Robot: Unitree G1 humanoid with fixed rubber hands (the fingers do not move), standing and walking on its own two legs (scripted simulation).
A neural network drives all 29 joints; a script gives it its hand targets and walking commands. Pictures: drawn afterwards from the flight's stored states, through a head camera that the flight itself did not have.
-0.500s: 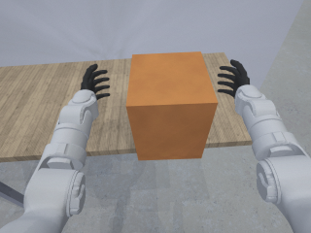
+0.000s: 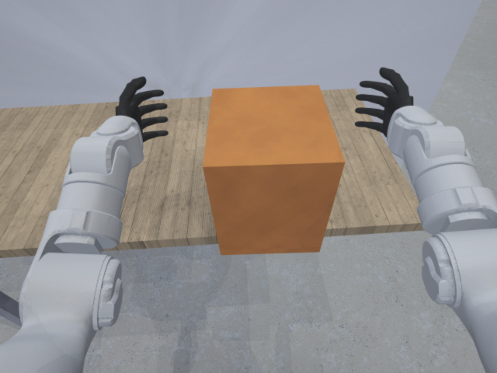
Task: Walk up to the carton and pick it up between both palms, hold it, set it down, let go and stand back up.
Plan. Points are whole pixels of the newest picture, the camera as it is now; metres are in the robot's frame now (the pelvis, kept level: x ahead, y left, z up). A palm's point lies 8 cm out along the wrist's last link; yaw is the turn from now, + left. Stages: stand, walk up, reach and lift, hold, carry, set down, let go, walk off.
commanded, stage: set down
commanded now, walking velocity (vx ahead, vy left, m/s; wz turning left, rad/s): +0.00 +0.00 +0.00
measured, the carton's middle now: (267, 173) +0.48 -0.05 +0.05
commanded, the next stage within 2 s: let go in 1.76 s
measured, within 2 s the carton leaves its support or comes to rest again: neither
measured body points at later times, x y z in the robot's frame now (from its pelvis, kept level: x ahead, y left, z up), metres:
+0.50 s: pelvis +0.00 +0.00 +0.00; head +0.02 +0.00 +0.45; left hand +0.43 +0.16 +0.16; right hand +0.41 -0.24 +0.15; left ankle +0.01 +0.12 -0.75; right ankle +0.01 -0.11 -0.75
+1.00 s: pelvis -0.01 +0.00 +0.00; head +0.01 +0.00 +0.45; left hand +0.36 +0.16 +0.10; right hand +0.34 -0.24 +0.09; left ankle +0.01 +0.12 -0.75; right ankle +0.01 -0.11 -0.75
